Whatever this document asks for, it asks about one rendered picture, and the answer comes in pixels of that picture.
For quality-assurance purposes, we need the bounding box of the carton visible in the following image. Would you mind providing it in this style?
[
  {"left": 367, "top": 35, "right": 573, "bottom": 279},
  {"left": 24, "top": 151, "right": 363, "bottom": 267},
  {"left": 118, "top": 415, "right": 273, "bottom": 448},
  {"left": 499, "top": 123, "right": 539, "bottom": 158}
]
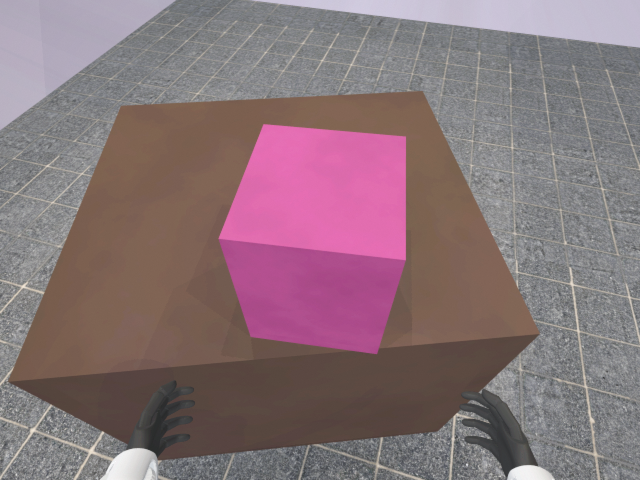
[{"left": 219, "top": 124, "right": 406, "bottom": 354}]

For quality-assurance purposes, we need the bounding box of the right robot hand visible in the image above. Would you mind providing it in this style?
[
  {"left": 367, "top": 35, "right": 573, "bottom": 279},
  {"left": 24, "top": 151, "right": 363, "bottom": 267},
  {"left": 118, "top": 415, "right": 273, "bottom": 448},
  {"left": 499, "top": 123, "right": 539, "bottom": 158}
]
[{"left": 459, "top": 389, "right": 539, "bottom": 478}]

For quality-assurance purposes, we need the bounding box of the pedestal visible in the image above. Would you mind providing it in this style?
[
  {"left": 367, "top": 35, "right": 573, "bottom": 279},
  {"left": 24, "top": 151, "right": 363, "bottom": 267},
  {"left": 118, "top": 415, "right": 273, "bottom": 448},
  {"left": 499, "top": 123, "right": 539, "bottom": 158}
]
[{"left": 8, "top": 91, "right": 540, "bottom": 461}]

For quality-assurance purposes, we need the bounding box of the robot left forearm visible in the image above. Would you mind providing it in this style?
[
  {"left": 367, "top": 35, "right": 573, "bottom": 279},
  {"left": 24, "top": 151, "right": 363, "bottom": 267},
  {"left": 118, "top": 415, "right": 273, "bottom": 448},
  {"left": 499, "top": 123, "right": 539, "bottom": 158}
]
[{"left": 100, "top": 448, "right": 158, "bottom": 480}]

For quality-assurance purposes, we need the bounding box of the left robot hand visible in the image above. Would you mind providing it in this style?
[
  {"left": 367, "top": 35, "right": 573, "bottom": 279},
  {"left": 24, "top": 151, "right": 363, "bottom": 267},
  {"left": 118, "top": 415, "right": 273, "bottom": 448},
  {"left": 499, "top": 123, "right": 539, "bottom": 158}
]
[{"left": 125, "top": 380, "right": 195, "bottom": 458}]

